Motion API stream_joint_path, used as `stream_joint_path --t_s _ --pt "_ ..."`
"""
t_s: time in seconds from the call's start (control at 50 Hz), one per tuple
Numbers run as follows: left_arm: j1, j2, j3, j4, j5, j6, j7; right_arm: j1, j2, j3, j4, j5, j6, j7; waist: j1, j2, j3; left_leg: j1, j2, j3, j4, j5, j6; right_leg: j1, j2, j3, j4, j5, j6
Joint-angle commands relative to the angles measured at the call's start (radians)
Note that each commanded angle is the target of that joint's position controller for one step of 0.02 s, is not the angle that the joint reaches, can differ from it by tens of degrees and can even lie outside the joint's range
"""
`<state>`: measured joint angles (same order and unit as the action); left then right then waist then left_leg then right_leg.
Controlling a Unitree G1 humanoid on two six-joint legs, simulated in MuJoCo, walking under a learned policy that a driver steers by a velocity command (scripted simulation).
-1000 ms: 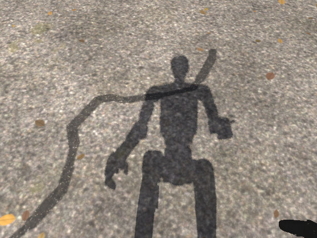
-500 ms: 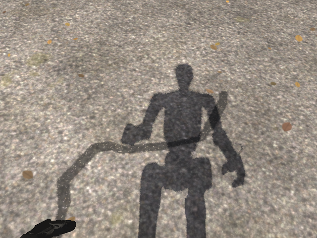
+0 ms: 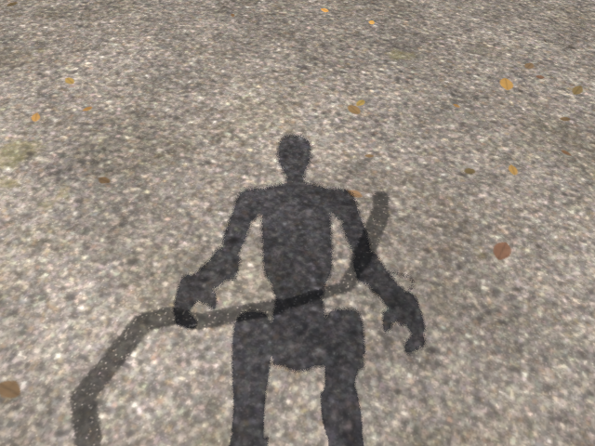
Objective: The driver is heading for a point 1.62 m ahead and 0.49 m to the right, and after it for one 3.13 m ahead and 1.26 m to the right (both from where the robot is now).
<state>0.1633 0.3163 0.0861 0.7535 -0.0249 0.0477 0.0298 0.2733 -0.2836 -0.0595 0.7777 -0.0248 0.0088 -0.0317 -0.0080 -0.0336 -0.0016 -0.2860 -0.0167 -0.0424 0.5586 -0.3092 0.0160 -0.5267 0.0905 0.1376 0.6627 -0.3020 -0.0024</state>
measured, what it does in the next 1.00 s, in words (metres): walks ahead, turning right: right foot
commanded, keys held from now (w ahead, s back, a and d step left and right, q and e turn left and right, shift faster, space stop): w+e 0.52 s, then w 0.48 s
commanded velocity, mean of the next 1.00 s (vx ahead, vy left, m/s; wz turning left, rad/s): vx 0.44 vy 0.00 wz -0.41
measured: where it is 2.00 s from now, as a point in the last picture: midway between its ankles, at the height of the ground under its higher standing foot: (469, 300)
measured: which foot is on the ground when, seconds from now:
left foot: down 0.00-0.50, up 0.52-1.00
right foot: up 0.00-0.48, down 0.50-1.00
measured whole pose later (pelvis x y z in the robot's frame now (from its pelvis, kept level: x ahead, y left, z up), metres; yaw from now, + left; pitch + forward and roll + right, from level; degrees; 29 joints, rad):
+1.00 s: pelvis +0.37 -0.21 -0.01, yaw -25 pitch +3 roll -1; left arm 0.42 0.29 0.06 0.82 -0.01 -0.04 0.01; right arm 0.02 -0.25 -0.03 0.69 0.01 -0.11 0.06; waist 0.08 0.03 0.02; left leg -0.57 0.01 0.02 0.48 0.04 0.05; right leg 0.11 0.08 0.05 0.26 -0.41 -0.07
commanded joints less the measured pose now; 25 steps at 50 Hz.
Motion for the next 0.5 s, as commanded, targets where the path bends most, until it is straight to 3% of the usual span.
stream_joint_path --t_s 0.02,0.04,0.06,0.08,0.14,0.2,0.28,0.4,0.44,0.46,0.48,0.5 --pt "-0.046 0.15 0.044 -0.106 -0.003 -0.045 -0.009 -0.061 -0.2 -0.051 -0.087 -0.022 -0.057 -0.007 0.031 0.231 0.079 0.083 0.373 -0.511 -0.44 -0.461 0.166 -0.329 -0.039 0.074 0.337 -0.041 -0.021" --pt "0.011 0.146 0.046 -0.068 0.009 -0.043 -0.01 -0.089 -0.157 -0.04 -0.09 0.005 -0.069 -0.012 0.045 0.211 0.062 0.124 0.321 -0.401 -0.429 -0.357 0.117 -0.308 -0.043 0.045 0.383 0.026 -0.005" --pt "0.041 0.13 0.045 -0.044 0.02 -0.04 -0.011 -0.084 -0.142 -0.035 -0.089 0.019 -0.073 -0.017 0.042 0.197 0.039 0.153 0.289 -0.311 -0.42 -0.286 0.086 -0.286 -0.051 0.013 0.44 0.071 0.015" --pt "0.035 0.113 0.041 -0.042 0.022 -0.04 -0.016 -0.053 -0.129 -0.029 -0.08 0.023 -0.079 -0.021 0.024 0.185 0.047 0.154 0.272 -0.241 -0.425 -0.234 0.075 -0.28 -0.063 -0.007 0.483 0.11 0.03" --pt "-0.013 0.068 0.029 -0.065 0.009 -0.047 -0.025 0.063 -0.111 -0.023 -0.046 0.011 -0.089 -0.02 -0.027 0.171 0.074 0.205 0.259 -0.132 -0.435 -0.162 0.084 -0.326 -0.087 -0.04 0.516 0.168 0.055" --pt "-0.062 0.056 0.023 -0.1 0.005 -0.052 -0.032 0.122 -0.128 -0.029 -0.029 0.007 -0.087 -0.019 -0.065 0.176 0.095 0.273 0.286 -0.094 -0.447 -0.127 0.107 -0.369 -0.111 -0.039 0.425 0.197 0.077" --pt "-0.121 0.031 0.008 -0.147 0.004 -0.059 -0.051 0.125 -0.168 -0.045 -0.019 0.013 -0.084 -0.016 -0.088 0.18 0.113 0.298 0.322 -0.013 -0.454 -0.035 0.122 -0.323 -0.146 -0.082 0.24 0.211 0.083" --pt "-0.184 0.009 -0.013 -0.204 -0.003 -0.063 -0.088 0.135 -0.19 -0.065 0.012 0.04 -0.076 0.007 -0.097 0.159 0.142 0.297 0.353 0.12 -0.41 0.085 0.118 -0.175 -0.17 -0.178 0.05 0.094 -0.009" --pt "-0.158 0.025 -0.009 -0.208 0.0 -0.062 -0.095 0.113 -0.208 -0.073 0.017 0.053 -0.069 0.015 -0.065 0.163 0.123 0.288 0.358 0.156 -0.346 0.251 0.107 -0.065 -0.139 -0.222 0.003 0.036 -0.055" --pt "-0.089 0.046 0.004 -0.195 0.002 -0.061 -0.094 0.088 -0.224 -0.077 0.015 0.058 -0.066 0.016 -0.012 0.164 0.076 0.265 0.348 0.191 -0.242 0.477 0.092 0.062 -0.093 -0.259 -0.033 0.036 -0.082" --pt "0.057 0.088 0.032 -0.153 0.002 -0.059 -0.088 0.071 -0.218 -0.073 0.012 0.063 -0.065 0.016 0.073 0.126 -0.02 0.22 0.304 0.257 -0.033 0.699 0.062 0.284 -0.038 -0.282 -0.1 0.102 -0.116" --pt "0.243 0.165 0.072 -0.099 -0.007 -0.05 -0.071 0.092 -0.186 -0.059 0.003 0.047 -0.071 0.015 0.151 0.056 -0.149 0.046 0.254 0.284 0.245 0.647 0.017 0.601 -0.035 -0.212 -0.103 0.114 -0.152"
Keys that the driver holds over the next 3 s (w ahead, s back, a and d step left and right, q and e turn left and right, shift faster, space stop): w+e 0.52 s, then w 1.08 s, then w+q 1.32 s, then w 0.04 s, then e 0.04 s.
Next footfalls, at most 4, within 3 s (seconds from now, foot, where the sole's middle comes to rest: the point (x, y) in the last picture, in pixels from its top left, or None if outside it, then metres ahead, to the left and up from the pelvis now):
0.50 right None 0.20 -0.22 -0.77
1.02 left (380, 400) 0.60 -0.20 -0.77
1.54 right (512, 351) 0.74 -0.54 -0.77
2.10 left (445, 237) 1.10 -0.44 -0.77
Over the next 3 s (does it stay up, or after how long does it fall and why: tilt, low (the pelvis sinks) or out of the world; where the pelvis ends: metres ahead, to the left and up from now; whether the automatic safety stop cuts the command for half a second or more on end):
stays up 1.41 -0.53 0.00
